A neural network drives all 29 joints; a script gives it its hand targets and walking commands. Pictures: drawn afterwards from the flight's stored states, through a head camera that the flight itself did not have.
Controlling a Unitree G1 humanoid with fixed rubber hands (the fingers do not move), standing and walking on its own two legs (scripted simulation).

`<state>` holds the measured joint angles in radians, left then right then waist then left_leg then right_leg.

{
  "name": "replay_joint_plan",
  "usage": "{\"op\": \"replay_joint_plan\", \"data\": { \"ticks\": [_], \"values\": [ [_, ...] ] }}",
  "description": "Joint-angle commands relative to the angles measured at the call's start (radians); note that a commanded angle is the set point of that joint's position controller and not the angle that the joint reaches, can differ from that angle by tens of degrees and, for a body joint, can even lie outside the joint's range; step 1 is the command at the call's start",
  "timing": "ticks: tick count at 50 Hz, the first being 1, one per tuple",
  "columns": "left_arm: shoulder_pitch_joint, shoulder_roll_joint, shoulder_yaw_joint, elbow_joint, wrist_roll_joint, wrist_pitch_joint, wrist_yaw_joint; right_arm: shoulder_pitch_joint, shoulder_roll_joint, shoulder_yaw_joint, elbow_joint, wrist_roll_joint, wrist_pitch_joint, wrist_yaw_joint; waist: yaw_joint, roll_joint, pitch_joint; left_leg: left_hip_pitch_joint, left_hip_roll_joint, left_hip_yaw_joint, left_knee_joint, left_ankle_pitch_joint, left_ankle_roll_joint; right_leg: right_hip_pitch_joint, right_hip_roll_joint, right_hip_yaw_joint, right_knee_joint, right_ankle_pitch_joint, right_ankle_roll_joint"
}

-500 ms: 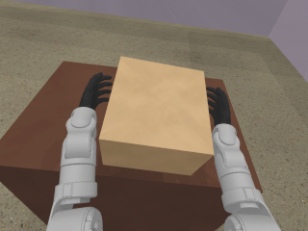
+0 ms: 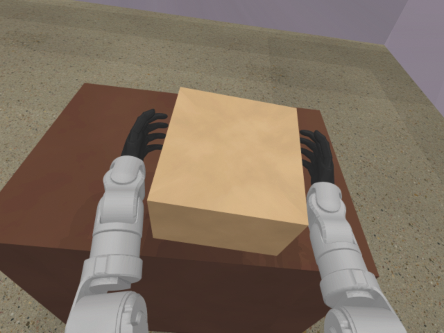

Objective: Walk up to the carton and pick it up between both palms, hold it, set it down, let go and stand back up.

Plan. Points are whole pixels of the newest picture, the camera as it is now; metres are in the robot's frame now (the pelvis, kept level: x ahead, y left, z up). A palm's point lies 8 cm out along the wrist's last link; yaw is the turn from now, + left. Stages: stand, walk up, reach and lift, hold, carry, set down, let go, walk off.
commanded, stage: set down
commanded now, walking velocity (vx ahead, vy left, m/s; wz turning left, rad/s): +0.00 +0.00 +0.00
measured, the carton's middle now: (227, 170) +0.39 -0.01 +0.09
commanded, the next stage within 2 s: none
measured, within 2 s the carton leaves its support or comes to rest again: rests again in 1.90 s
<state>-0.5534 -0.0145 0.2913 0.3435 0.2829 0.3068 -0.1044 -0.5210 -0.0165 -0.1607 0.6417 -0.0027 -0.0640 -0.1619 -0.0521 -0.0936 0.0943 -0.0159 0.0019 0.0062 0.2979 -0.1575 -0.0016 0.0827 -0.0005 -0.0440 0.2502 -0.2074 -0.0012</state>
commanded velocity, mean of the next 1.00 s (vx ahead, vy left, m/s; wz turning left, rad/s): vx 0.00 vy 0.00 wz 0.00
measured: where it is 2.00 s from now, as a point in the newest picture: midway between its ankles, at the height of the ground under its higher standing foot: outside the picture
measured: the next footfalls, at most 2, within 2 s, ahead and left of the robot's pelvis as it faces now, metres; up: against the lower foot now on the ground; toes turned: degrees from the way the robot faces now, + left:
none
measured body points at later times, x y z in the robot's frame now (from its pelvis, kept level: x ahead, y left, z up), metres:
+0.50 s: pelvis +0.00 +0.00 +0.00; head +0.01 +0.04 +0.45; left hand +0.42 +0.14 +0.11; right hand +0.37 -0.19 +0.10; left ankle +0.01 +0.12 -0.75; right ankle -0.03 -0.11 -0.75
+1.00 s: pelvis +0.01 +0.00 +0.00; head +0.04 +0.04 +0.45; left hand +0.44 +0.13 +0.08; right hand +0.39 -0.20 +0.08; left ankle +0.01 +0.12 -0.75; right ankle -0.03 -0.11 -0.75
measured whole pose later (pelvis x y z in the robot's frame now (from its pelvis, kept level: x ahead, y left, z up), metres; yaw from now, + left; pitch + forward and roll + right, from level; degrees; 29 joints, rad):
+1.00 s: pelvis +0.01 +0.00 +0.00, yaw -2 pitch +1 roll +0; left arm -0.76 0.04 0.37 0.89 0.29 0.00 -0.10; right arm -0.61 0.06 -0.45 0.84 -0.24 -0.20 -0.12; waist -0.04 -0.08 0.03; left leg -0.16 0.01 0.04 0.29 -0.15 0.00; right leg -0.07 0.00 -0.01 0.24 -0.19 0.00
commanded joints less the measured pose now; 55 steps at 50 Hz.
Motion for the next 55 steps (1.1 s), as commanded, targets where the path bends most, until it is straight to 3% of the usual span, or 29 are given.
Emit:
{"op": "replay_joint_plan", "data": {
  "ticks": [1,15,36,55],
  "values": [
    [-0.553,-0.435,-0.369,0.008,-0.049,-0.064,-0.095,-0.685,0.427,0.297,-0.214,-0.052,-0.116,0.121,-0.004,0.082,-0.436,0.171,-0.018,0.078,-0.003,0.286,-0.032,0.001,0.03,-0.084,0.011,0.423,0.068],
    [-0.673,-0.453,-0.266,0.242,-0.016,-0.184,-0.078,-0.741,0.476,0.145,-0.04,-0.166,-0.166,0.156,0.016,0.081,-0.477,0.143,-0.009,0.107,-0.023,0.242,-0.026,-0.027,0.025,-0.082,0.001,0.368,0.066],
    [-0.745,-0.448,-0.212,0.393,-0.009,-0.302,-0.073,-0.724,0.546,0.074,0.063,-0.248,-0.197,0.167,0.01,0.096,-0.567,0.118,-0.002,0.113,0.009,0.362,-0.039,-0.011,0.022,-0.064,0.033,0.529,0.07],
    [-0.804,-0.423,-0.153,0.528,0.001,-0.388,-0.069,-0.728,0.585,0.016,0.123,-0.311,-0.22,0.179,0.012,0.102,-0.634,0.068,0.009,0.112,0.027,0.389,-0.036,-0.045,0.013,-0.052,0.058,0.583,0.069]
  ]
}}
